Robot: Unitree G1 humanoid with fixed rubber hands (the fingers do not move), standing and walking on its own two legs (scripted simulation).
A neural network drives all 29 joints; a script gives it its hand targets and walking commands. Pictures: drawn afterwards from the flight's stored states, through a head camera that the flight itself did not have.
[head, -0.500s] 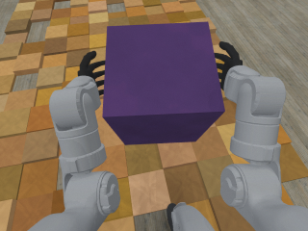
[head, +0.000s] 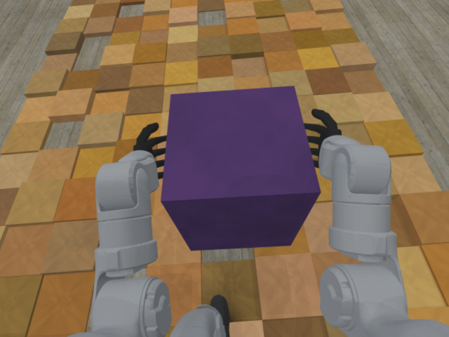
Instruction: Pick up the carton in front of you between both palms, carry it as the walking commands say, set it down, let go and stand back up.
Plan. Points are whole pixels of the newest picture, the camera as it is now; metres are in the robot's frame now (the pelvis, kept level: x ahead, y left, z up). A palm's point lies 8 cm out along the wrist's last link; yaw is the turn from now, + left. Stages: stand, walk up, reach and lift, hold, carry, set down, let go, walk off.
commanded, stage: carry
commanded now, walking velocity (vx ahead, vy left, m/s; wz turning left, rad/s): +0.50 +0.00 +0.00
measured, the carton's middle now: (236, 177) +0.38 +0.01 +0.02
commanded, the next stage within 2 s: none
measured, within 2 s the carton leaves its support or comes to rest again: neither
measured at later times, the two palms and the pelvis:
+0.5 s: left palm (166, 10) +0.70 +0.15 +0.17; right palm out of the picture +0.72 -0.15 +0.18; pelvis +0.34 -0.01 +0.02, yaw +2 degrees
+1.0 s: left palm out of the picture +1.03 +0.21 +0.10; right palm out of the picture +1.02 -0.09 +0.11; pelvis +0.66 +0.06 -0.02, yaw +2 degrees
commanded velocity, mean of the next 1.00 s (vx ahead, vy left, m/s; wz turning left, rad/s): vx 0.50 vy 0.00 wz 0.00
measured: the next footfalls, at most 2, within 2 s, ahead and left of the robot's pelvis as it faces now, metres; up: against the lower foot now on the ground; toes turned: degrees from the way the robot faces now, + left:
right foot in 0.38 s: +0.42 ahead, -0.10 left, +0.03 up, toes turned -3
left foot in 0.80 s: +0.71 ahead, +0.13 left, -0.02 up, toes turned +9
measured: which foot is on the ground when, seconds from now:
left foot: down 0.00-0.40, up 0.42-0.78, down 0.80-1.00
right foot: down 0.00-0.02, up 0.04-0.36, down 0.38-0.82, up 0.84-1.00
